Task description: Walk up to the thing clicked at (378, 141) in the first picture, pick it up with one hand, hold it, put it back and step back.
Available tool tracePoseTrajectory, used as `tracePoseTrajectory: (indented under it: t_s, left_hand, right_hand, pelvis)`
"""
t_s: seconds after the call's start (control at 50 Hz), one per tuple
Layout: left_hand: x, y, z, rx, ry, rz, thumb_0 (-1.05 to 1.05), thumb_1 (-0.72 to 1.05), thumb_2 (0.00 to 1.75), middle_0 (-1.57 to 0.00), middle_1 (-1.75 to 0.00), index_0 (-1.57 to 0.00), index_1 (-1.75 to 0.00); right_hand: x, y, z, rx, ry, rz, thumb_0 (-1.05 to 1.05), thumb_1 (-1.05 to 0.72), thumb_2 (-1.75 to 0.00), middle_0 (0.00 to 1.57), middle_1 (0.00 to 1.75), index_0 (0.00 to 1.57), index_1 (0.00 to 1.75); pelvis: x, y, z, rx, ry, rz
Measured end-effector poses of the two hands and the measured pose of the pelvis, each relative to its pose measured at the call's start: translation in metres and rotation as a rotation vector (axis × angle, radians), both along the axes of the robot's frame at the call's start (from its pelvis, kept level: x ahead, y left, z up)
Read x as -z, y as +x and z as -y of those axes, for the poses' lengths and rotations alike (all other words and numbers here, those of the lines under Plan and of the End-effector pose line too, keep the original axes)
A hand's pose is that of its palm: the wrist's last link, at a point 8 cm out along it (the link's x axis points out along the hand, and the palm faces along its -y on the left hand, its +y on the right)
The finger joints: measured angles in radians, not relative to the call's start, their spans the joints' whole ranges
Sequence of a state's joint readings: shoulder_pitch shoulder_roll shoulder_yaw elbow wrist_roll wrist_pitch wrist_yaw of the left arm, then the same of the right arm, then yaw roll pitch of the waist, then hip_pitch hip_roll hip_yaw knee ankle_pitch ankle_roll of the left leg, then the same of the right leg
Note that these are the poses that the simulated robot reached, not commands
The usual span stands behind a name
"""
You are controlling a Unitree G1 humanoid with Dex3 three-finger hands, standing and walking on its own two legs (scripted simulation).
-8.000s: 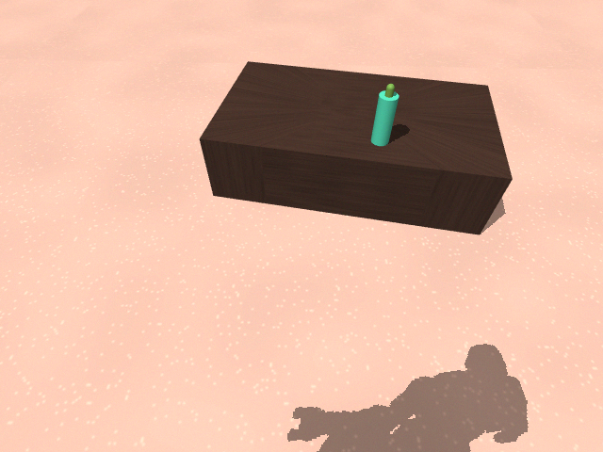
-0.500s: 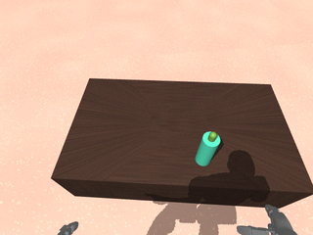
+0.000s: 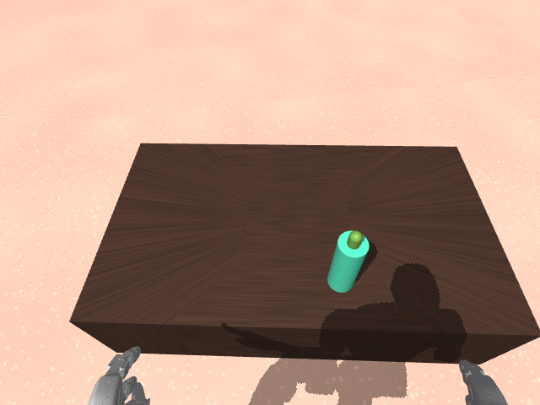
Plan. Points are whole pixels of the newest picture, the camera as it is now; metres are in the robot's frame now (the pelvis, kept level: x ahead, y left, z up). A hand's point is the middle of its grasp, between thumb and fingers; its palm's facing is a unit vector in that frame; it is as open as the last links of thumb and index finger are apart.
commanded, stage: go down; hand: right
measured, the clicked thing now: (347, 259) +0.49 -0.17 -0.29
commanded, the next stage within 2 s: none
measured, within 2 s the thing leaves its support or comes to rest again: neither
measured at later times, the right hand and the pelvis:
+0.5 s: hand out of the picture +0.13 -0.25 -0.11, palm faces +0.08 +0.94 -0.33, open 17.4 cm; pelvis -0.01 +0.01 -0.02, yaw -1 degrees
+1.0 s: hand (476, 318) +0.27 -0.31 -0.06, palm faces +0.19 +0.96 -0.21, open 17.2 cm; pelvis -0.03 +0.01 -0.03, yaw +0 degrees
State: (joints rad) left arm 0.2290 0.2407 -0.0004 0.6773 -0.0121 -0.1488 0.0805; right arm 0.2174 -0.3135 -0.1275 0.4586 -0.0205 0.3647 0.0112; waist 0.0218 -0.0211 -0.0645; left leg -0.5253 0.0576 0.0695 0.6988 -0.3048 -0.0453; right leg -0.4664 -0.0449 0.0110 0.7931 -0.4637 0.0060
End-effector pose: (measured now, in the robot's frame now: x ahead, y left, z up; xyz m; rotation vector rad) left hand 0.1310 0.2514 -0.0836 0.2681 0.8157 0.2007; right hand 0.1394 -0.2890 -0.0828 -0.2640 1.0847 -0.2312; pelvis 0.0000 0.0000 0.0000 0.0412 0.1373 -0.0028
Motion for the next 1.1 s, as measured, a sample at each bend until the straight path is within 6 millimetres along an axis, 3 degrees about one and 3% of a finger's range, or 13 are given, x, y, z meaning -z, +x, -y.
tracePoseTrajectory:
  t_s: [0.22, 0.6, 0.7, 0.84, 0.94, 1.1]
  left_hand:
    - [0.006, 0.008, 0.003, 0.016, 0.004, 0.055, 0.01, 0.92, 0.89, -0.20, -0.30, -0.20, -0.30]
    - [0.011, 0.002, -0.005, 0.004, 0.057, 0.112, 0.01, 0.92, 0.89, -0.20, -0.30, -0.20, -0.30]
    - [0.013, -0.002, -0.007, 0.011, 0.073, 0.114, 0.01, 0.91, 0.89, -0.20, -0.30, -0.20, -0.30]
    - [0.016, -0.017, -0.012, 0.005, 0.096, 0.082, 0.01, 0.91, 0.88, -0.21, -0.30, -0.21, -0.30]
    - [0.020, -0.037, -0.020, -0.014, 0.104, 0.024, 0.01, 0.91, 0.89, -0.21, -0.30, -0.21, -0.30]
    - [0.035, -0.080, -0.031, -0.033, 0.111, -0.128, 0.01, 0.90, 0.89, -0.21, -0.30, -0.20, -0.30]
  right_hand:
    - [-0.002, -0.009, 0.001, 0.014, -0.005, 0.002, 0.00, 0.53, -0.01, 0.07, 0.05, 0.06, 0.05]
    - [-0.009, -0.018, 0.012, 0.027, -0.011, 0.068, 0.00, 0.52, -0.02, 0.06, 0.05, 0.06, 0.05]
    - [-0.014, 0.003, 0.025, 0.050, -0.013, 0.153, -0.01, 0.50, -0.02, 0.07, 0.05, 0.06, 0.05]
    - [-0.031, 0.060, 0.048, 0.051, 0.015, 0.317, -0.01, 0.47, -0.02, 0.07, 0.05, 0.07, 0.04]
    - [-0.041, 0.092, 0.062, 0.033, 0.053, 0.380, -0.01, 0.46, -0.02, 0.08, 0.04, 0.07, 0.04]
    - [-0.043, 0.117, 0.080, 0.011, 0.084, 0.479, -0.01, 0.49, -0.02, 0.07, 0.05, 0.06, 0.04]
  pelvis:
    - [0.012, -0.002, -0.003, 0.011, 0.007, -0.028]
    - [0.026, -0.011, -0.008, 0.022, 0.014, -0.053]
    - [0.028, -0.017, -0.011, 0.027, 0.014, -0.051]
    - [0.029, -0.025, -0.012, 0.025, 0.012, -0.053]
    - [0.029, -0.030, -0.011, 0.015, 0.008, -0.066]
    - [0.035, -0.038, -0.009, 0.001, 0.000, -0.104]
